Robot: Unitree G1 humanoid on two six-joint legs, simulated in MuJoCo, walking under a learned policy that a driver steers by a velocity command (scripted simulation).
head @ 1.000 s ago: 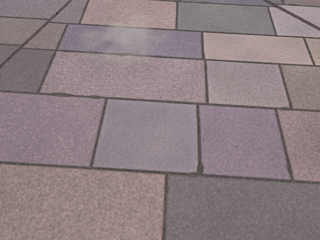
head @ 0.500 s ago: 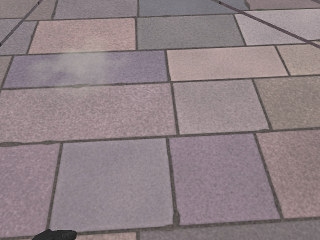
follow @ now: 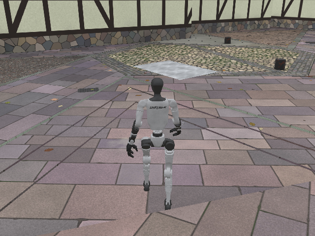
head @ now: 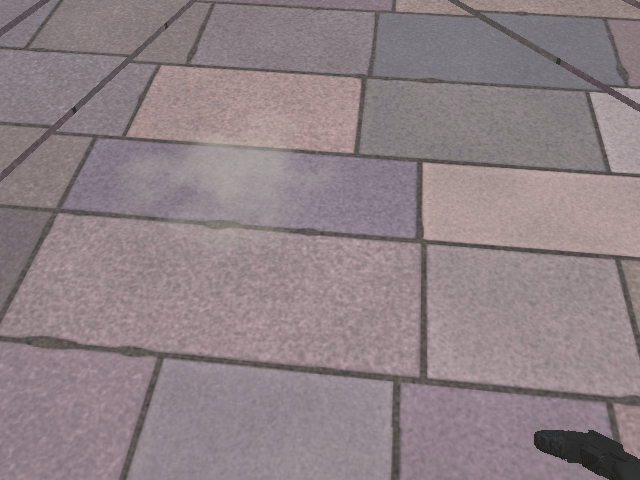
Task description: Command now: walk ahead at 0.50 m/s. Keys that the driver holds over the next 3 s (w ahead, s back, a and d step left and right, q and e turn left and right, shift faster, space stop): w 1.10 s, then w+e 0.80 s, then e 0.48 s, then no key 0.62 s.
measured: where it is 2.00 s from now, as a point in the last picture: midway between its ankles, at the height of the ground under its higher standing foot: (399, 223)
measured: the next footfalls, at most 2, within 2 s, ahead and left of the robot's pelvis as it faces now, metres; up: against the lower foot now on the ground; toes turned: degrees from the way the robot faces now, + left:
left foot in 0.04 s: +0.20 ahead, +0.11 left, +0.00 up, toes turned +1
right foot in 0.58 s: +0.49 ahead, -0.14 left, +0.00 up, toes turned -2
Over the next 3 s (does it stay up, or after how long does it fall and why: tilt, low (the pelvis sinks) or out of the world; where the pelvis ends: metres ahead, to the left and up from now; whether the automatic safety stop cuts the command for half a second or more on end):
stays up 1.22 -0.16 0.01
